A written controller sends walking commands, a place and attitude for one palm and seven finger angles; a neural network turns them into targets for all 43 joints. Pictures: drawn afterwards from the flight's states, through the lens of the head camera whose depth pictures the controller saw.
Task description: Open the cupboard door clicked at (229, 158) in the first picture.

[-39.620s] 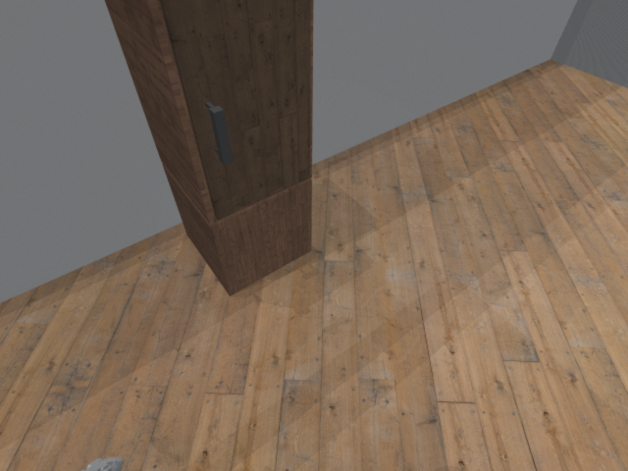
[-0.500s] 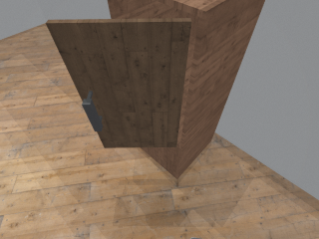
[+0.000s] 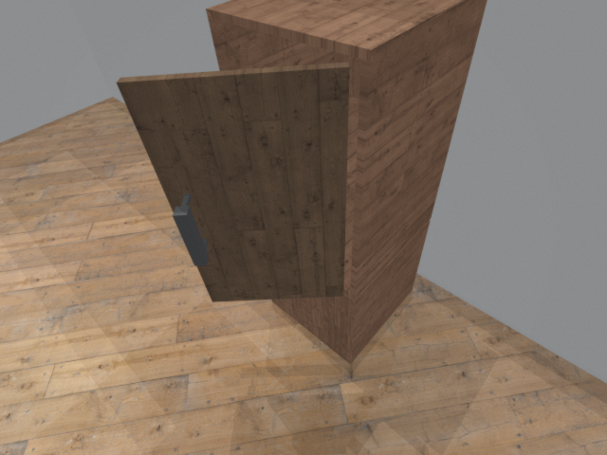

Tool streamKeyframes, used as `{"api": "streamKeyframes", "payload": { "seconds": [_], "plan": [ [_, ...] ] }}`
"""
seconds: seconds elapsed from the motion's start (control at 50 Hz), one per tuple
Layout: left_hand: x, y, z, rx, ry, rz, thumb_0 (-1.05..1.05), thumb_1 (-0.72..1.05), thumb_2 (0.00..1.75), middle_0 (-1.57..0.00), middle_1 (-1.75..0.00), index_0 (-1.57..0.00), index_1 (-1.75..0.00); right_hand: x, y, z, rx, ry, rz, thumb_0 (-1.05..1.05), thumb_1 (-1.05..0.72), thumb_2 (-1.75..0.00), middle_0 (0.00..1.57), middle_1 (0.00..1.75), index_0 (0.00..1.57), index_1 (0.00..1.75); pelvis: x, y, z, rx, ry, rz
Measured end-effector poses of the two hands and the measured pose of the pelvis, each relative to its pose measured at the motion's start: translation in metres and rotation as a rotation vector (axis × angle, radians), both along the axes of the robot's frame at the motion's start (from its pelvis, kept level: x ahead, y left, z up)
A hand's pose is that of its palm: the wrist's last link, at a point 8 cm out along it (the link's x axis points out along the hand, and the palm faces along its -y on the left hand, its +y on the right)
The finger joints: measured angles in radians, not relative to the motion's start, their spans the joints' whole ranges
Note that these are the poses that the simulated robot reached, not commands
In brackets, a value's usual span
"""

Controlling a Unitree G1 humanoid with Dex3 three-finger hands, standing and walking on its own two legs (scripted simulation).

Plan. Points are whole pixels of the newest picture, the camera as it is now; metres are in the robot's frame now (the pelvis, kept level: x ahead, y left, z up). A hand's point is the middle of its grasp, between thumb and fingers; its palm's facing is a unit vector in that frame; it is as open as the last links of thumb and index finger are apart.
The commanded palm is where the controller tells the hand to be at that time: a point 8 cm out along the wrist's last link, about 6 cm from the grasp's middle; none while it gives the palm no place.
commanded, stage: come to a stop and stand still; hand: left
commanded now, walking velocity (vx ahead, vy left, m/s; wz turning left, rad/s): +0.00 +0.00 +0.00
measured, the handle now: (194, 229) +0.53 +0.26 -0.03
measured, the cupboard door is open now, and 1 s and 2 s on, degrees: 43 43 43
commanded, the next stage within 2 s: look again from close up in 0.72 s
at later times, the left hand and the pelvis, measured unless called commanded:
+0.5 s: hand out of the picture +0.02 +0.14 -0.15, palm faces +0.04 -0.97 -0.25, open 7.3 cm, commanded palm none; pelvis +0.01 -0.04 +0.01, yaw +2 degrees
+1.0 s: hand out of the picture +0.02 +0.13 -0.16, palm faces +0.07 -0.97 -0.22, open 7.3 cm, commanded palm none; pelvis +0.02 -0.04 +0.01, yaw +2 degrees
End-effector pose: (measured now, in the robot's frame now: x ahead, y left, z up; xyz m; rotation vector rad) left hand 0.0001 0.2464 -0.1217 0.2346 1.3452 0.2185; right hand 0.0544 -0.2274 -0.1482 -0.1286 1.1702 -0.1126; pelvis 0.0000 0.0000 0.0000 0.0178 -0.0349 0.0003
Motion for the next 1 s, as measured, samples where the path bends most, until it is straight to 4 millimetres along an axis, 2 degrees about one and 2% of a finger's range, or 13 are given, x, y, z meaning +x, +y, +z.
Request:
{"api": "streamKeyframes", "payload": {
  "seconds": [0.08,0.16,0.28,0.42,0.52,0.66,0.84,1.0],
  "plan": [
    [-0.014,-0.012,0.006,0.002,0.027,0.015,0.0,0.91,0.9,-0.2,-0.3,-0.2,-0.3,-0.015,-0.008,-0.004,0.017,0.059,0.008,0.01,-0.92,-0.9,0.2,0.3,0.2,0.3,0.0,-0.009,0.003,0.007,0.007,0.01],
    [-0.017,-0.029,0.007,-0.016,0.046,0.025,0.01,0.91,0.9,-0.2,-0.3,-0.2,-0.3,-0.036,-0.013,-0.006,0.03,0.137,0.007,0.01,-0.91,-0.9,0.2,0.3,0.2,0.3,0.001,-0.017,0.006,0.009,0.014,0.019],
    [-0.005,-0.052,0.004,-0.049,0.034,0.024,0.01,0.91,0.9,-0.2,-0.3,-0.2,-0.3,-0.067,-0.016,-0.006,0.045,0.25,0.0,0.01,-0.91,-0.9,0.2,0.3,0.2,0.3,0.005,-0.028,0.009,0.011,0.018,0.029],
    [0.009,-0.058,0.002,-0.042,0.026,0.021,0.02,0.94,0.9,-0.2,-0.3,-0.2,-0.3,-0.084,-0.018,-0.003,0.053,0.317,-0.019,0.01,-0.91,-0.9,0.2,0.3,0.2,0.3,0.009,-0.039,0.01,0.009,0.019,0.033],
    [0.017,-0.06,0.002,-0.04,0.009,0.025,0.01,0.94,0.9,-0.2,-0.3,-0.2,-0.3,-0.082,-0.02,-0.001,0.052,0.323,-0.021,0.01,-0.91,-0.9,0.2,0.3,0.2,0.3,0.012,-0.044,0.011,0.006,0.02,0.038],
    [0.023,-0.062,0.001,-0.042,-0.007,0.035,0.01,0.94,0.9,-0.2,-0.3,-0.2,-0.3,-0.066,-0.024,0.001,0.04,0.293,-0.012,0.01,-0.91,-0.9,0.2,0.3,0.2,0.3,0.016,-0.046,0.012,0.003,0.018,0.043],
    [0.017,-0.063,-0.001,-0.055,0.009,0.049,0.01,0.93,0.9,-0.2,-0.3,-0.2,-0.3,-0.044,-0.025,0.003,0.026,0.251,0.001,0.0,-0.91,-0.9,0.2,0.3,0.2,0.3,0.019,-0.045,0.013,-0.001,0.021,0.043],
    [0.009,-0.065,-0.002,-0.072,0.037,0.061,0.01,0.93,0.9,-0.2,-0.3,-0.2,-0.3,-0.038,-0.023,0.006,0.017,0.248,0.007,0.0,-0.91,-0.9,0.2,0.3,0.2,0.3,0.022,-0.042,0.013,-0.002,0.025,0.042]
  ]
}}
